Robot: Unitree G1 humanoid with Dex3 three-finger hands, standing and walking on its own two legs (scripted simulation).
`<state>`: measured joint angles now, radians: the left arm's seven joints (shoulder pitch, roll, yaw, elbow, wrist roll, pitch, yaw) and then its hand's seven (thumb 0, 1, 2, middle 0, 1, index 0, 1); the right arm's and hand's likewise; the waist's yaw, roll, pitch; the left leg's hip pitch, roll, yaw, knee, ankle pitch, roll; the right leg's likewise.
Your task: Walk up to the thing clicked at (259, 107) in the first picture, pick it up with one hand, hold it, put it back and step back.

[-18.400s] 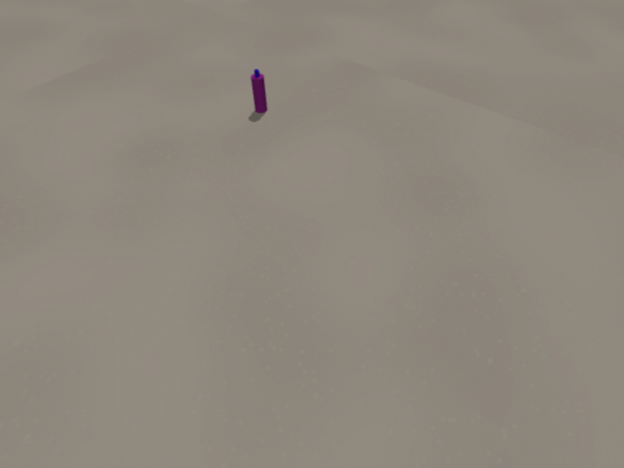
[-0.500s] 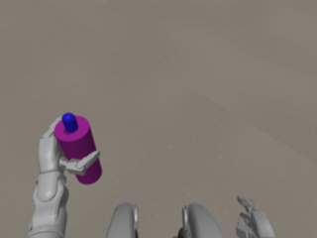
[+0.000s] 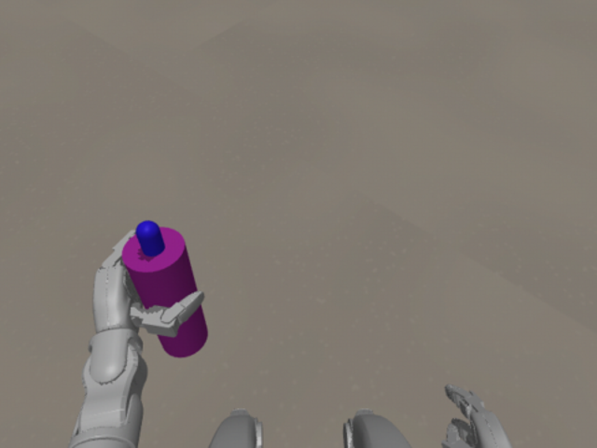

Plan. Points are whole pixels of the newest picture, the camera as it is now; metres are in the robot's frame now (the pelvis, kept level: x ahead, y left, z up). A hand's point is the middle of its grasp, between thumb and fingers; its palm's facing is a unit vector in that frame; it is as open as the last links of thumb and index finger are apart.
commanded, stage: lift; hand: left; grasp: from the side
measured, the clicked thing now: (168, 290) +0.33 +0.18 +0.00
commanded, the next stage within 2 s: hold in 0.52 s
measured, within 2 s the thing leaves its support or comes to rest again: neither
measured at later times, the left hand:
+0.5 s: hand (163, 269) +0.34 +0.18 +0.04, palm faces +0.19 -0.98 -0.03, open 10.2 cm
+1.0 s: hand (158, 267) +0.33 +0.18 +0.06, palm faces +0.18 -0.98 -0.03, open 10.2 cm
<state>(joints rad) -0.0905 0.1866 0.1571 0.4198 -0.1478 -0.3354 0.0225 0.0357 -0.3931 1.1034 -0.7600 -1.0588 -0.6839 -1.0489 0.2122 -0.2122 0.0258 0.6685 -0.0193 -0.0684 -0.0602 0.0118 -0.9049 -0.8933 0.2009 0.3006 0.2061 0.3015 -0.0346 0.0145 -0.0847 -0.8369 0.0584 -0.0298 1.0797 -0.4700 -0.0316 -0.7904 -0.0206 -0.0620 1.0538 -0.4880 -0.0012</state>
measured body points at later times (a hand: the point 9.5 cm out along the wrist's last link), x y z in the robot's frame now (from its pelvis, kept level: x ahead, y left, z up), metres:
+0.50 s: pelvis +0.01 +0.00 +0.02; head +0.07 +0.01 +0.47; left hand +0.32 +0.23 +0.05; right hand +0.14 -0.24 -0.09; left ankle +0.03 +0.14 -0.66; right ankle +0.02 -0.12 -0.66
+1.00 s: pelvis +0.01 +0.01 +0.03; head +0.06 +0.01 +0.48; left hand +0.32 +0.23 +0.06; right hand +0.14 -0.24 -0.08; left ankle +0.03 +0.14 -0.66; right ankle +0.02 -0.12 -0.66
